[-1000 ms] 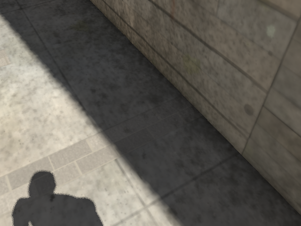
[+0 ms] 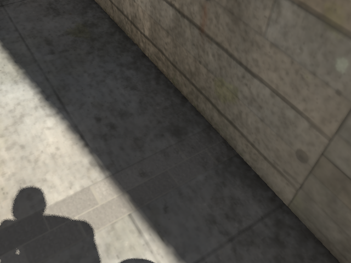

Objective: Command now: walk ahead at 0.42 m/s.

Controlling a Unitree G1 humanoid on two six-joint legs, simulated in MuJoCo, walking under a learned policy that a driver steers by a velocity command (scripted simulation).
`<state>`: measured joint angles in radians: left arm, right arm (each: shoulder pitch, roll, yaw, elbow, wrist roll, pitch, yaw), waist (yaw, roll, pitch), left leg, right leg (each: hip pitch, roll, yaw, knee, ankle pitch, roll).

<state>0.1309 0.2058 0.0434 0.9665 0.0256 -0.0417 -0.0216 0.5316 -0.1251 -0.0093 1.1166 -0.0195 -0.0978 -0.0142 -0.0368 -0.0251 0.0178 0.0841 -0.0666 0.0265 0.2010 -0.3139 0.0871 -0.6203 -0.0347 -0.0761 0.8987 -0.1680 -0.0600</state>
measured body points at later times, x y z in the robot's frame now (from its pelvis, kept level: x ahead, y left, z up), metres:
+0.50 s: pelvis +0.19 -0.01 +0.00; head +0.20 -0.02 +0.45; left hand +0.16 +0.20 -0.15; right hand +0.23 -0.22 -0.16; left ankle +0.22 +0.13 -0.72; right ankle +0.20 -0.06 -0.74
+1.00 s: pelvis +0.24 +0.03 +0.00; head +0.25 +0.03 +0.45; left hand +0.23 +0.24 -0.16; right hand +0.24 -0.18 -0.16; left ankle +0.22 +0.13 -0.74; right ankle +0.20 -0.06 -0.74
